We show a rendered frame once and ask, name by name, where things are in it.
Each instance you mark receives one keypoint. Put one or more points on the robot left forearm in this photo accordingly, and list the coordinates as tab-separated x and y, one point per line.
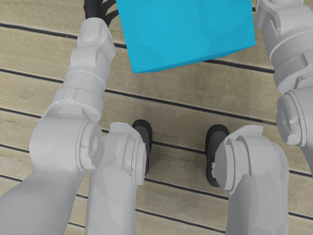
89	69

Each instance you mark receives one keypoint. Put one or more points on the robot right shin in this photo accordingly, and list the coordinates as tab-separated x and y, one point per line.
253	130

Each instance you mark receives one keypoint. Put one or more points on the left robot hand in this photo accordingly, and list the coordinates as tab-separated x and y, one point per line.
98	9

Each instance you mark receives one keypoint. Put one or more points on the carton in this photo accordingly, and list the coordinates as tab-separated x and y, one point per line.
167	34

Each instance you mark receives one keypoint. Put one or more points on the robot right forearm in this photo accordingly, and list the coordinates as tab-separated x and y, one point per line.
287	31

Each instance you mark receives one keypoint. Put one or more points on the robot left upper arm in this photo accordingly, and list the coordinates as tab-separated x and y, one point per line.
62	150

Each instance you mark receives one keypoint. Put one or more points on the robot right foot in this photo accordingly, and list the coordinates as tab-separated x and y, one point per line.
214	137

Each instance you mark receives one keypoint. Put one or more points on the robot right upper arm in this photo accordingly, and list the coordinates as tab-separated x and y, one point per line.
294	119

